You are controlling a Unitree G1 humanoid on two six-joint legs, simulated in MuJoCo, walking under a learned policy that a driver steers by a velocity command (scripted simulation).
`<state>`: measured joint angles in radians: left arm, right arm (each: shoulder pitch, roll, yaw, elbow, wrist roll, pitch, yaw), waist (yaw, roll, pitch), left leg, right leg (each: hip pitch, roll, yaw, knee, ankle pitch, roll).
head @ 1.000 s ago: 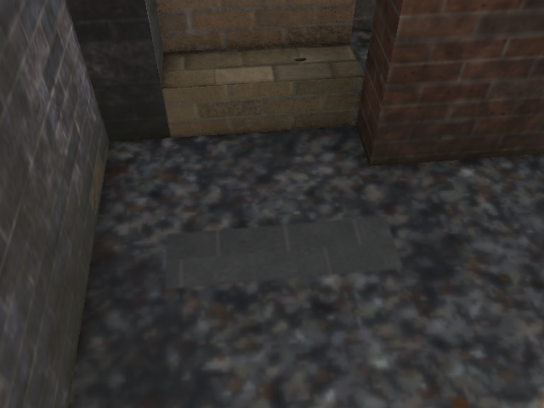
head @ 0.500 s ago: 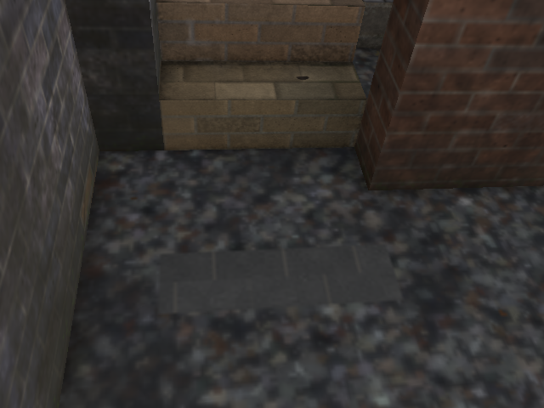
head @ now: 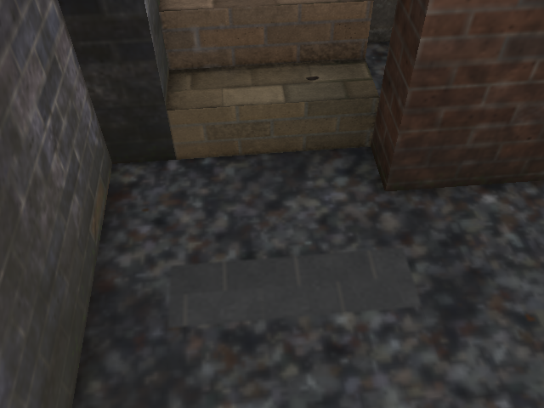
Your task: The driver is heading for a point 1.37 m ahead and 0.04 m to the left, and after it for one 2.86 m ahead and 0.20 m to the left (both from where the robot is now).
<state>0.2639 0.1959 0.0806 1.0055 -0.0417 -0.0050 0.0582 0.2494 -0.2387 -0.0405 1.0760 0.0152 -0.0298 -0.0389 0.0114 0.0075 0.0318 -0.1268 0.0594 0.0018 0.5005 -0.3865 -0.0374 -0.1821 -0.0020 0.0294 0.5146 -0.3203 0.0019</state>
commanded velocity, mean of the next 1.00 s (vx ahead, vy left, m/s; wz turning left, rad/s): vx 0.16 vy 0.00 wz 0.00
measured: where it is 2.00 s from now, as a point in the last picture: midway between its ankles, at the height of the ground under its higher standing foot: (278, 305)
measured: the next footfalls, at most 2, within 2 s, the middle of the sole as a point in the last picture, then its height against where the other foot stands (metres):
left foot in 1.10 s outside the picture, level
right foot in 1.60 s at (309, 377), level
